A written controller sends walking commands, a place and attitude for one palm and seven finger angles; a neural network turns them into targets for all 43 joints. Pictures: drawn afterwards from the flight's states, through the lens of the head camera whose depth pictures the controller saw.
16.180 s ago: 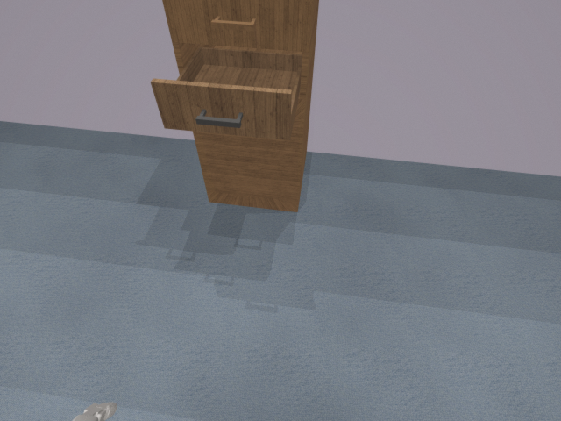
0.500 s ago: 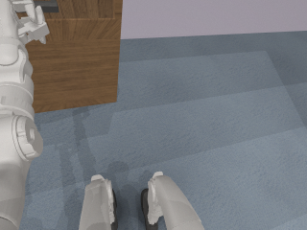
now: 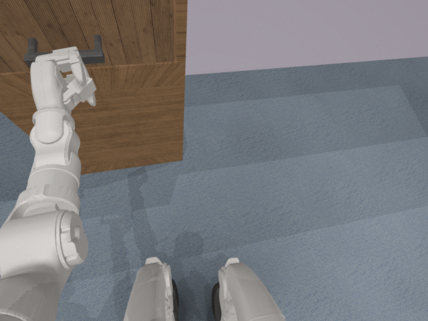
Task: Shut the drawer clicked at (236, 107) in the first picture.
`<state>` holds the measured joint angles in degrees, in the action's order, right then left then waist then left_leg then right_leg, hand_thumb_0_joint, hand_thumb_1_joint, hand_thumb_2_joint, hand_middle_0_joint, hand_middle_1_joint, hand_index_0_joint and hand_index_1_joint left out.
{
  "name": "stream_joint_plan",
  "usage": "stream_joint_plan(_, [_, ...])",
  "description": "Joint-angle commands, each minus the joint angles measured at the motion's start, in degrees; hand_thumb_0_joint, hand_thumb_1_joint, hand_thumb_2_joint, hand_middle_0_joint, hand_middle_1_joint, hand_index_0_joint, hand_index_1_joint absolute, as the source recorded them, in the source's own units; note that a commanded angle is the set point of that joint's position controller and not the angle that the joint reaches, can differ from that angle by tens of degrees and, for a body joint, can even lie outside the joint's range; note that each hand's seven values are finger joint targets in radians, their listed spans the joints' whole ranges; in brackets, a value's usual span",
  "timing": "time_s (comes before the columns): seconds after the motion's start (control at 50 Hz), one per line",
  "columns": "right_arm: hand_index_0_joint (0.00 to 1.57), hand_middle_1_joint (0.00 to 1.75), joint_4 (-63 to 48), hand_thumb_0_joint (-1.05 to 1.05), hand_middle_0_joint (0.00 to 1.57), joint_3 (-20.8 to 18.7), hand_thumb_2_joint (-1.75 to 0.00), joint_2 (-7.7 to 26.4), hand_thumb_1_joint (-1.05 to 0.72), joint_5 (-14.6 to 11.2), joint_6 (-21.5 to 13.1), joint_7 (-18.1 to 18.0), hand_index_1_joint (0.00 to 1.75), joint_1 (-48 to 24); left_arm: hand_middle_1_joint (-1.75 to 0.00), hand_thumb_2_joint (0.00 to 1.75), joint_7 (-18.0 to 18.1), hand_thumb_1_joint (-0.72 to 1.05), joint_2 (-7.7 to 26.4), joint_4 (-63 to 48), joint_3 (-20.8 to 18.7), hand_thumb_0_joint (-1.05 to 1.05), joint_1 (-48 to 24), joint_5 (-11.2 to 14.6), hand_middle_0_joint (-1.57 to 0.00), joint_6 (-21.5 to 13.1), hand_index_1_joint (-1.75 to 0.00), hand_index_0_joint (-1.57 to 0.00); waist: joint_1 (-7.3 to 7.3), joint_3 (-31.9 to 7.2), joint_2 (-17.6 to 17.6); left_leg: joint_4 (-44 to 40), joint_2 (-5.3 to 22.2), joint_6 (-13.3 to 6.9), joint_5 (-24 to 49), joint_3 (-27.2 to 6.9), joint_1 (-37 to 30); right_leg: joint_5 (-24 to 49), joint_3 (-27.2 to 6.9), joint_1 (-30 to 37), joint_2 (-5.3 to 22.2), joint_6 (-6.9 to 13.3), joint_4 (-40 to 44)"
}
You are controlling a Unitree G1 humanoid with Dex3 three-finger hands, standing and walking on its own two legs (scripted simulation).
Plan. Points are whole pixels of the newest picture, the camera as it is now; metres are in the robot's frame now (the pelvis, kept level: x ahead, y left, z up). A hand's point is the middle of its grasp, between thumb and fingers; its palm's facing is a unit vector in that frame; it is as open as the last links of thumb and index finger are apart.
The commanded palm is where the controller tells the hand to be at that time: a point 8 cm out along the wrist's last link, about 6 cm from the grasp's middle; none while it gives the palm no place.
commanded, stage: draw the hand back to the body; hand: left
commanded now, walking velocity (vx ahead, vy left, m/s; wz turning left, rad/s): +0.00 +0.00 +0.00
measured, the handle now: (66, 50) +0.59 +0.23 +0.04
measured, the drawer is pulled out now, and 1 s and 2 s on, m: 0.00 0.00 0.00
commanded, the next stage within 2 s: step back with the hand held close in 1.32 s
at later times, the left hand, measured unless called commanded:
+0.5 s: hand (25, 142) +0.36 +0.20 +0.14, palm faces +0.11 -0.99 -0.09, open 3.3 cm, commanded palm +0.33 +0.26 +0.17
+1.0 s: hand out of the picture +0.25 +0.24 +0.25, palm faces +0.36 -0.88 -0.33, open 3.2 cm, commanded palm +0.19 +0.28 +0.28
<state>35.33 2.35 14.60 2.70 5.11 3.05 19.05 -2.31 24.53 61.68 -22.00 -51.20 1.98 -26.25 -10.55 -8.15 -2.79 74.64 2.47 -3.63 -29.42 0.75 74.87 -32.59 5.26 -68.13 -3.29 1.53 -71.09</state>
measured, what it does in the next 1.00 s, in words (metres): rises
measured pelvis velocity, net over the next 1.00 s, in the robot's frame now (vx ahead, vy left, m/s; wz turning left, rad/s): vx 0.04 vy -0.01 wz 0.05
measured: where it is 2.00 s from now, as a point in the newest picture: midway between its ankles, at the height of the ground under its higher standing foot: outside the picture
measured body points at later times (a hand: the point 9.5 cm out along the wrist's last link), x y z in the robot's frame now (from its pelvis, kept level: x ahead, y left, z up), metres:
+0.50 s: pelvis +0.04 +0.00 +0.08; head +0.09 +0.01 +0.53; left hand +0.35 +0.26 +0.15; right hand +0.21 -0.25 -0.01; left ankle +0.04 +0.08 -0.61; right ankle +0.00 -0.11 -0.61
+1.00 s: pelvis +0.04 -0.01 +0.13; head +0.03 -0.02 +0.58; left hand +0.22 +0.28 +0.27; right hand +0.24 -0.21 +0.04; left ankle +0.04 +0.08 -0.61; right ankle +0.00 -0.11 -0.61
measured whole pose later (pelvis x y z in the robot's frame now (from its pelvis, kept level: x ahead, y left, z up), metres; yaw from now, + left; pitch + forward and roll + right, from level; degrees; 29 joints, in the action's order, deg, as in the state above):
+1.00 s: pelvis +0.04 -0.01 +0.13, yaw +3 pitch -2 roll +0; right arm 31.9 3.0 13.4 -1.6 -0.5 -4.1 11.1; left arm 5.4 18.9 -16.9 -11.5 23.0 5.6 -2.1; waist 2.2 -0.5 -3.1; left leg 27.2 -1.3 -2.7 -14.9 3.0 10.5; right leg -17.6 1.4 -5.2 -1.4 1.3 -24.7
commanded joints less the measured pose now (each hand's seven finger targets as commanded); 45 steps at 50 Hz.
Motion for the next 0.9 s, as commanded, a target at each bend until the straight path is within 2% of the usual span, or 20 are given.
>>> stream_joint_plan(0.0, [0.2,0.3,-5.4,0.0,0.2,-4.8,-0.9,10.6,-0.9,-1.4,0.5,-0.3,0.3,10.3,-1.6,0.9,-0.5,0.9,14.6,-25.4,-3.2,0.0,-9.6,3.3,-1.4,-3.7,-1.6,-1.4,4.64,-43.6,-9.7,-9.9,-0.3,2.4,36.1,-5.2,-42.5,30.7,-3.4,19.9,-0.5,0.4,10.0])
stream_joint_plan(0.04, [0.2,0.3,-7.0,0.0,0.2,-5.0,-0.9,9.7,-0.9,-2.6,0.6,-0.2,0.3,9.0,-1.6,0.9,-1.6,0.9,12.3,-34.3,-1.5,0.0,-2.0,5.1,-1.4,-1.9,-1.6,-1.4,5.71,-44.3,-8.6,-11.9,-0.5,2.1,40.1,-4.2,-45.1,36.8,-3.6,26.0,-0.5,0.0,12.5])
stream_joint_plan(0.1, [0.2,0.3,-8.6,0.0,0.2,-4.9,-0.9,8.9,-0.9,-4.1,0.0,-0.9,0.3,7.6,-1.6,0.9,-2.8,0.9,8.0,-40.4,1.4,0.0,8.2,8.0,-1.4,1.9,-1.6,-1.4,5.57,-37.1,-2.7,-15.4,-1.2,1.2,38.2,-2.3,-42.7,42.6,-4.1,34.0,-0.4,-0.7,16.7])
stream_joint_plan(0.16, [0.2,0.3,-8.5,0.0,0.2,-5.0,-0.9,8.6,-0.9,-5.2,-1.2,-2.1,0.3,6.0,-1.6,0.9,-3.2,0.9,4.7,-41.9,3.2,0.0,14.7,10.3,-1.4,4.5,-1.6,-1.4,4.61,-27.0,3.0,-18.6,-1.4,0.8,32.2,-1.3,-39.4,42.4,-4.1,36.2,-0.1,-1.5,20.1])
stream_joint_plan(0.2, [0.2,0.3,-8.0,0.0,0.2,-4.8,-0.9,8.4,-0.9,-5.5,-2.2,-2.6,0.3,4.7,-1.6,0.9,-3.1,0.9,1.3,-42.4,6.2,0.0,15.7,10.8,-1.4,4.8,-1.6,-1.4,3.68,-20.6,0.8,-20.1,-1.5,0.8,29.3,-1.1,-40.4,38.6,-4.1,33.9,0.0,-1.4,21.9])
stream_joint_plan(0.24, [0.2,0.3,-7.6,0.0,0.2,-4.8,-0.9,8.5,-0.9,-5.4,-2.9,-2.8,0.3,3.7,-1.6,0.9,-3.6,0.9,0.4,-43.1,7.2,0.0,17.1,11.0,-1.4,4.6,-1.6,-1.4,3.81,-18.2,-1.4,-21.4,-1.4,1.1,28.6,-1.5,-43.3,34.4,-3.7,31.9,-0.1,-1.2,23.0])
stream_joint_plan(0.3, [0.2,0.3,-8.6,0.0,0.2,-4.9,-0.9,8.4,-0.9,-5.6,-3.9,-3.1,0.3,2.2,-1.6,0.9,-5.2,0.9,-0.3,-49.1,9.5,0.0,20.1,11.1,-1.4,3.9,-1.6,-1.4,4.69,-19.2,-4.9,-23.1,-1.3,1.3,32.8,-2.2,-49.5,34.7,-3.4,33.2,0.1,-0.6,24.2])
stream_joint_plan(0.34, [0.2,0.3,-9.6,0.0,0.2,-4.9,-0.9,8.2,-0.9,-5.7,-4.5,-3.4,0.3,0.6,-1.6,0.9,-6.0,0.9,0.3,-53.0,9.3,0.0,25.0,11.5,-1.4,4.2,-1.6,-1.4,6.23,-20.4,-7.3,-24.5,-0.8,1.9,37.4,-3.1,-54.4,34.7,-2.8,33.8,0.3,-0.4,24.7])
stream_joint_plan(0.4, [0.2,0.3,-11.1,0.0,0.2,-4.5,-0.9,8.3,-0.9,-6.0,-5.5,-4.0,0.3,-1.9,-1.6,0.9,-6.1,0.9,1.8,-55.9,7.7,0.0,29.5,12.7,-1.4,5.8,-1.6,-1.4,6.89,-17.4,-3.5,-26.7,-1.0,1.6,33.2,-3.2,-53.3,32.7,-2.5,36.4,0.4,-0.5,26.4])
stream_joint_plan(0.42, [0.2,0.3,-11.5,0.0,0.2,-4.2,-0.9,8.2,-0.9,-6.1,-5.6,-4.2,0.3,-2.9,-1.6,0.9,-5.9,0.9,2.2,-56.7,7.0,0.0,30.3,12.7,-1.4,6.4,-1.6,-1.4,7.25,-16.7,-2.7,-27.9,-1.1,1.6,32.2,-3.3,-53.2,32.4,-2.4,37.4,0.4,-0.5,26.9])
stream_joint_plan(0.44, [0.2,0.3,-13.0,0.0,0.2,-4.6,-0.9,7.2,-0.9,-5.9,-3.7,-5.2,0.3,-7.0,-1.6,0.9,-0.4,0.9,7.5,-58.8,7.7,0.0,34.0,5.6,-1.4,10.0,-1.6,-1.4,10.87,-17.9,-2.1,-31.6,-1.3,1.9,29.7,-2.4,-56.1,30.8,-5.5,41.0,1.9,0.4,30.8])
stream_joint_plan(0.46, [0.2,0.3,-14.5,0.0,0.2,-4.1,-0.9,6.4,-0.9,-6.0,-3.0,-6.0,0.3,-7.6,-1.6,0.9,2.4,0.9,4.4,-61.2,9.3,0.0,35.0,5.1,-1.4,12.2,-1.6,-1.4,9.13,-14.1,-1.0,-33.7,-1.3,1.8,26.6,-2.0,-55.8,29.8,-5.3,42.0,2.1,0.1,32.9])
stream_joint_plan(0.48, [0.2,0.3,-15.0,0.0,0.2,-4.0,-0.9,6.4,-0.9,-6.1,-3.0,-6.5,0.3,-8.0,-1.6,0.9,3.9,0.9,3.3,-62.7,9.8,0.0,37.0,5.1,-1.4,13.5,-1.6,-1.4,9.3,-12.4,1.4,-34.9,-1.2,1.8,24.4,-2.3,-55.0,28.3,-4.9,43.2,2.3,0.1,33.5])
stream_joint_plan(0.54, [0.2,0.3,-15.2,0.0,0.2,-3.1,-0.9,6.0,-0.9,-6.0,-2.6,-7.7,0.3,-10.6,-1.6,0.9,6.9,0.9,4.5,-66.2,9.2,0.0,40.5,4.0,-1.4,16.5,-1.6,-1.4,10.02,-9.6,-1.7,-38.5,-1.1,1.5,21.9,-2.1,-57.7,25.9,-5.3,46.6,2.6,0.3,36.8])
stream_joint_plan(0.56, [0.2,0.3,-15.3,0.0,0.2,-2.9,-0.9,5.9,-0.9,-6.0,-2.7,-8.0,0.3,-11.1,-1.6,0.9,7.7,0.9,5.1,-67.7,8.6,0.0,41.1,3.8,-1.4,17.1,-1.6,-1.4,9.94,-9.1,-0.2,-39.5,-1.1,1.4,21.7,-2.0,-58.6,26.1,-5.4,48.1,2.8,0.2,38.1])
stream_joint_plan(0.6, [0.2,0.3,-15.1,0.0,0.2,-2.6,-0.9,6.0,-0.9,-6.0,-3.2,-8.6,0.3,-12.5,-1.6,0.9,8.4,0.9,5.1,-69.7,8.8,0.0,43.6,3.8,-1.4,18.4,-1.6,-1.4,10.3,-6.7,1.6,-41.5,-0.8,1.2,21.5,-1.9,-59.7,25.7,-5.3,50.3,2.8,0.2,40.3])
stream_joint_plan(0.68, [0.2,0.3,-14.6,0.0,0.2,-1.9,-0.9,5.6,-0.9,-5.7,-4.9,-8.6,0.3,-13.6,-1.6,0.9,9.1,0.9,2.2,-75.3,11.0,0.0,48.5,3.5,-1.4,20.0,-1.6,-1.4,10.43,-3.4,-1.8,-45.6,-0.4,1.5,23.0,-2.8,-65.6,25.7,-4.7,51.9,3.0,0.3,43.7])
stream_joint_plan(0.74, [0.2,0.3,-14.0,0.0,0.2,-1.7,-0.9,5.5,-0.9,-5.3,-6.0,-8.3,0.3,-14.1,-1.6,0.9,8.9,0.9,1.5,-78.8,10.9,0.0,53.9,3.6,-1.4,20.7,-1.6,-1.4,10.92,-1.0,-0.2,-48.0,-0.3,1.5,23.9,-3.0,-68.0,26.2,-4.5,53.9,2.7,0.3,46.2])
stream_joint_plan(0.8, [0.2,0.3,-13.1,0.0,0.2,-1.8,-0.9,5.7,-0.9,-4.9,-6.8,-8.1,0.3,-14.8,-1.6,0.9,8.8,0.9,3.4,-80.7,7.8,0.0,59.7,3.7,-1.4,21.1,-1.6,-1.4,11.86,1.3,2.5,-49.6,-0.4,1.3,24.1,-2.4,-68.2,26.9,-4.8,55.9,2.6,0.2,48.6])
stream_joint_plan(0.88, [0.2,0.3,-13.1,0.0,0.2,-1.9,-0.9,4.9,-0.9,-4.5,-8.2,-7.6,0.3,-15.1,-1.6,0.9,8.8,0.9,4.6,-89.6,4.7,0.0,64.5,3.7,-1.4,20.2,-1.6,-1.4,12.51,0.2,-0.1,-50.9,-0.6,1.4,27.6,-2.0,-70.7,29.7,-4.6,59.4,3.1,0.3,49.3])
